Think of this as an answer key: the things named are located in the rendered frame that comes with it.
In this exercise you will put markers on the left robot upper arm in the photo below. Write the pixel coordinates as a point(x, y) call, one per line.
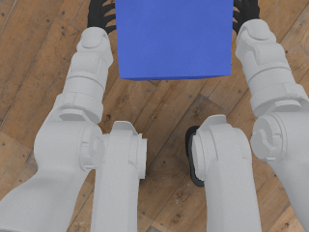
point(65, 152)

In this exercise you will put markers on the robot left hand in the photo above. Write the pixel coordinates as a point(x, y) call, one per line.
point(96, 16)

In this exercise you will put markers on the left robot thigh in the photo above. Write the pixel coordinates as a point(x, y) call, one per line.
point(117, 183)

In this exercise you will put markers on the right robot forearm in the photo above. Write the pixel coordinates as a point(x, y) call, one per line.
point(267, 71)

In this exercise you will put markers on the robot right hand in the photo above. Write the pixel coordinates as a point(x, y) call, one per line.
point(248, 9)

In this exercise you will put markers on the left robot shin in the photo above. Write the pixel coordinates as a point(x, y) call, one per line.
point(118, 125)

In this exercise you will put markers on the right robot upper arm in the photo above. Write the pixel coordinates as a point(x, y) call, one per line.
point(282, 140)

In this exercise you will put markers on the left robot forearm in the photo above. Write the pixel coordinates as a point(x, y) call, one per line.
point(81, 99)

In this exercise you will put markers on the carton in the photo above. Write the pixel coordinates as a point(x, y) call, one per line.
point(174, 39)

